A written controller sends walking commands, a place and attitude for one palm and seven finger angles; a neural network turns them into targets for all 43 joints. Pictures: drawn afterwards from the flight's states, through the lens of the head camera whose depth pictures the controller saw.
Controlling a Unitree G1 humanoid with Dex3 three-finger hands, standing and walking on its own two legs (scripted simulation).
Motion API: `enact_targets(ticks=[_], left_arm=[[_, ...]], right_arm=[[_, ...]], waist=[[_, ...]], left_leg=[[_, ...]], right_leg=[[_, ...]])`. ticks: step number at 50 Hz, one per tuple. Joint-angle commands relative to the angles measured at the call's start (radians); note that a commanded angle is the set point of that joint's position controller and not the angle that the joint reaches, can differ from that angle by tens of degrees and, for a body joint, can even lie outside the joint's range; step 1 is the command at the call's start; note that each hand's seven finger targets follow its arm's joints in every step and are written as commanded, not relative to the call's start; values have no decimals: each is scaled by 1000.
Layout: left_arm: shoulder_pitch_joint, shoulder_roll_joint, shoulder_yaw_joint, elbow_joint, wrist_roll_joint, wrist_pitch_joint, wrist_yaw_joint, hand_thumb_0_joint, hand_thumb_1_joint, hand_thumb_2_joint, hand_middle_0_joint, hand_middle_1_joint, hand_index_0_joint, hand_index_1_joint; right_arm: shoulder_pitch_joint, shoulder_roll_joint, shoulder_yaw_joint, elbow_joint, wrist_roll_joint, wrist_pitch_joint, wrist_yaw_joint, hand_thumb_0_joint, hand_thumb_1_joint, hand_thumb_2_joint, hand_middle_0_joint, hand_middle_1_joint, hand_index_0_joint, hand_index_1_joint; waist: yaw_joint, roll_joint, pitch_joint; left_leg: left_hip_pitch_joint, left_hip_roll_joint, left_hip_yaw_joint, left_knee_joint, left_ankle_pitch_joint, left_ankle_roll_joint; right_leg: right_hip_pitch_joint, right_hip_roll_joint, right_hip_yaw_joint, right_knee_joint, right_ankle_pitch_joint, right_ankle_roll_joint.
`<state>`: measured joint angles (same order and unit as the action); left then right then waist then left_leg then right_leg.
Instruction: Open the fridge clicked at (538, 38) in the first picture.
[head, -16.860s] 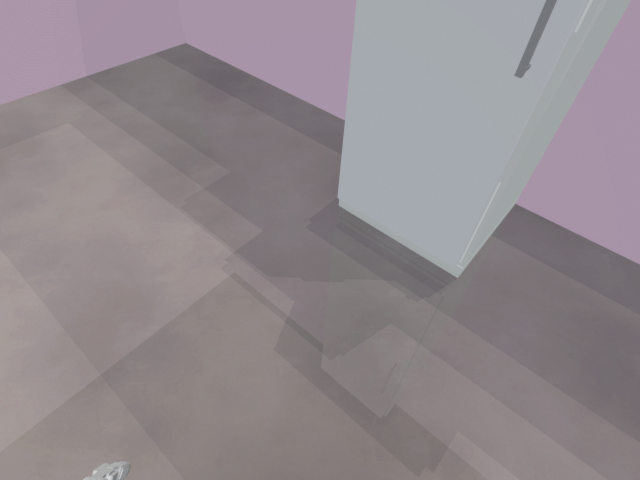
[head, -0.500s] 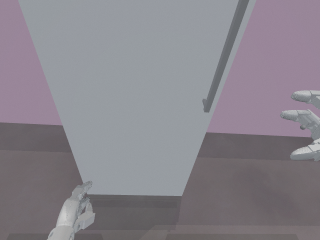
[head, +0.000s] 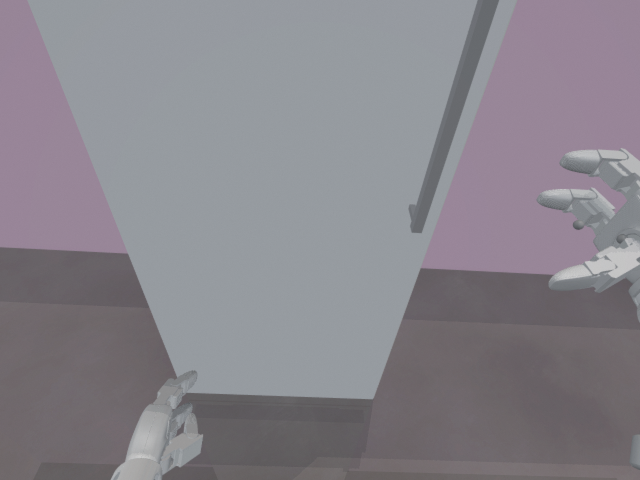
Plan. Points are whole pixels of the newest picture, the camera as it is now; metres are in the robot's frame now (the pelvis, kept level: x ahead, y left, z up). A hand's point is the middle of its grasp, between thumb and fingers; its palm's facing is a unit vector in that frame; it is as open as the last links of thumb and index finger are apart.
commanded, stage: move the hooked fingers beside the handle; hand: right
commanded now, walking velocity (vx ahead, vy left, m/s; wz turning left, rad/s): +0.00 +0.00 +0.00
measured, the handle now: (444, 120) +0.51 -0.15 +0.25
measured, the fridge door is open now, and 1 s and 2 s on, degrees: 0 0 0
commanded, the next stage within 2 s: none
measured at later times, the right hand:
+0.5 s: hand (526, 208) +0.35 -0.22 +0.22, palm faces +0.08 +1.00 -0.04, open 14.0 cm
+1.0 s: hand (505, 170) +0.41 -0.21 +0.24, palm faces +0.05 +1.00 -0.01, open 14.0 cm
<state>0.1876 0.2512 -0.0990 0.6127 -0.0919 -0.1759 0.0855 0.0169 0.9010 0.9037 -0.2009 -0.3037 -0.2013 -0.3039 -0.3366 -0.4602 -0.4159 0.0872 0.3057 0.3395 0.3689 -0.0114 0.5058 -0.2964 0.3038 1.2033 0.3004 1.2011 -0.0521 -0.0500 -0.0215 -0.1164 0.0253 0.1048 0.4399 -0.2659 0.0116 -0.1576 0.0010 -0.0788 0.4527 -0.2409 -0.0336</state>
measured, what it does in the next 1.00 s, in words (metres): stands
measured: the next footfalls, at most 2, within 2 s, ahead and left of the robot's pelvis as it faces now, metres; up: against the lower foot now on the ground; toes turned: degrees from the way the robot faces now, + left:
none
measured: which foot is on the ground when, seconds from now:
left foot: down 0.00-1.00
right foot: down 0.00-1.00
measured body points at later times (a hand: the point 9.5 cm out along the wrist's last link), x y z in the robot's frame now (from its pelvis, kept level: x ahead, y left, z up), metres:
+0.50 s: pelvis -0.01 +0.01 +0.00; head -0.03 +0.03 +0.45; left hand +0.19 +0.23 -0.07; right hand +0.34 -0.27 +0.23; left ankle -0.01 +0.11 -0.74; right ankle +0.01 -0.09 -0.74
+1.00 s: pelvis +0.00 +0.02 +0.00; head -0.01 +0.04 +0.45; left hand +0.12 +0.28 -0.10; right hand +0.40 -0.26 +0.24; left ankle -0.01 +0.11 -0.74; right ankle +0.01 -0.09 -0.74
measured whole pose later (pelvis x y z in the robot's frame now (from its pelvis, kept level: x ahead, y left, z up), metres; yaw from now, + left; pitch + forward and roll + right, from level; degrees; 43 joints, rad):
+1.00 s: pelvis +0.00 +0.02 +0.00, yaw +1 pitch -1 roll +0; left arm 0.28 0.29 -0.05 0.66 -0.10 -0.11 0.10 0.02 0.90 0.90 -0.20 -0.30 -0.20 -0.30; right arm -0.70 -0.48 -0.36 0.61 0.21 0.19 0.28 -0.01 0.50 -0.30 0.30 1.20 0.30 1.20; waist 0.02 -0.04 -0.02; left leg -0.16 -0.01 0.09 0.42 -0.25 0.04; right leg -0.19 -0.03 -0.09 0.43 -0.22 -0.01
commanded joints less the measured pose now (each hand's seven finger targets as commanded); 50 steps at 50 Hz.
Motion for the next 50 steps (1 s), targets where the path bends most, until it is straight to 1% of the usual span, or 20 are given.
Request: enact_targets(ticks=[1,2,6,7,10,15,17,20,24,27,28,31,33,36,39,43,47,48,49,50], left_arm=[[-161,124,51,-169,-12,-33,-5,0,900,900,-200,-300,-200,-300],[-161,122,51,-177,-10,-28,-7,0,900,900,-200,-300,-200,-300],[-166,116,50,-178,-9,-27,4,0,900,900,-200,-300,-200,-300],[-165,114,48,-173,-5,-28,5,0,900,900,-200,-300,-200,-300],[-161,113,51,-165,2,-30,9,0,900,900,-200,-300,-200,-300],[-158,117,52,-141,-1,-2,7,0,900,900,-200,-300,-200,-300],[-158,122,54,-136,-4,13,6,0,900,900,-200,-300,-200,-300],[-152,130,55,-131,-8,26,13,0,900,900,-200,-300,-200,-300],[-141,126,55,-141,-4,26,18,0,900,900,-200,-300,-200,-300],[-134,119,56,-144,-3,15,20,0,900,900,-200,-300,-200,-300],[-129,120,58,-143,-4,12,20,0,900,900,-200,-300,-200,-300],[-100,132,59,-118,-10,15,25,0,900,900,-200,-300,-200,-300],[-85,146,65,-106,-15,18,27,0,900,900,-200,-300,-200,-300],[-64,154,74,-110,-16,23,23,0,900,900,-200,-300,-200,-300],[-53,155,80,-120,-13,24,19,0,900,900,-200,-300,-200,-300],[-42,151,82,-129,-5,16,15,0,900,900,-200,-300,-200,-300],[-9,158,87,-108,-9,17,16,0,900,900,-200,-300,-200,-300],[-9,160,87,-103,-11,18,16,0,900,900,-200,-300,-200,-300],[0,162,87,-98,-13,19,17,0,900,900,-200,-300,-200,-300],[10,167,90,-90,-13,22,17,0,900,900,-200,-300,-200,-300]], right_arm=[[-335,-229,-43,-156,-14,9,-38,0,500,-300,300,1200,300,1200],[-326,-218,-29,-175,-14,16,-40,0,500,-300,300,1200,300,1200],[-462,-182,23,-252,-18,-11,-55,0,500,-300,300,1200,300,1200],[-480,-181,28,-261,-16,-27,-62,0,500,-300,300,1200,300,1200],[-485,-196,-8,-268,-19,-52,-91,0,500,-300,300,1200,300,1200],[-458,-176,5,-141,-43,-5,-128,0,500,-300,300,1200,300,1200],[-456,-164,27,-77,-50,24,-132,0,500,-300,300,1200,300,1200],[-548,-176,46,-4,-58,38,-133,0,500,-300,300,1200,300,1200],[-676,-256,9,-10,-66,-29,-133,0,500,-300,300,1200,300,1200],[-753,-236,37,-41,-64,-106,-124,0,500,-300,300,1200,300,1200],[-751,-257,15,-25,-65,-120,-122,0,500,-300,300,1200,300,1200],[-740,-226,47,144,-64,-120,-105,0,500,-300,300,1200,300,1200],[-714,-232,49,259,-64,-97,-95,0,500,-300,300,1200,300,1200],[-704,-254,41,325,-77,-82,-91,0,500,-300,300,1200,300,1200],[-777,-311,8,294,-80,-124,-95,0,500,-300,300,1200,300,1200],[-860,-357,-33,193,-76,-220,-98,0,500,-300,300,1200,300,1200],[-836,-329,-14,310,-80,-227,-93,0,500,-300,300,1200,300,1200],[-830,-304,6,338,-85,-213,-90,0,500,-300,300,1200,300,1200],[-834,-285,31,378,-89,-199,-87,0,500,-300,300,1200,300,1200],[-832,-294,27,417,-94,-187,-88,0,500,-300,300,1200,300,1200]], waist=[[-4,-50,-164],[-10,-12,-177],[19,-28,-221],[18,-2,-221],[6,-22,-269],[4,0,-208],[6,57,-177],[28,51,-146],[35,30,-228],[45,-14,-282],[41,-29,-300],[58,-6,-214],[59,45,-168],[52,33,-178],[51,57,-242],[48,18,-345],[60,38,-281],[64,3,-256],[71,11,-228],[75,-4,-209]], left_leg=[[-63,-20,-31,-47,274,24],[-44,-21,-35,-50,281,27],[-76,-26,-37,-54,234,23],[-65,-29,-39,-60,239,25],[-39,-26,-40,-52,263,26],[-36,-23,-38,-61,266,26],[-42,-25,-42,-75,248,22],[-71,-20,-51,-89,196,18],[-34,-16,-70,-95,216,19],[-9,-16,-78,-88,276,21],[3,-15,-80,-87,291,22],[-42,-15,-77,-99,247,18],[-62,-11,-83,-108,222,12],[-66,-6,-86,-100,232,12],[-20,-3,-96,-85,286,9],[40,-4,-109,-63,381,8],[-5,-11,-98,-73,345,8],[-28,-11,-98,-72,345,9],[-57,-12,-96,-78,317,9],[-77,-11,-97,-85,291,9]], right_leg=[[124,-16,116,-67,272,17],[126,-17,118,-64,283,15],[184,-18,127,-65,247,12],[186,-19,129,-64,256,10],[206,-14,128,-67,282,16],[156,-12,113,-80,270,18],[127,-11,108,-81,237,10],[107,-8,106,-87,174,1],[135,-2,101,-75,186,-6],[178,-2,90,-60,236,-11],[182,-1,88,-60,244,-11],[133,-2,85,-70,183,-10],[87,-4,78,-71,146,-14],[69,-3,78,-66,153,-14],[70,-3,75,-55,188,-18],[115,-2,68,-43,256,-25],[94,-9,59,-45,228,-24],[93,-9,54,-46,223,-23],[83,-7,59,-48,198,-22],[74,-10,58,-49,181,-20]])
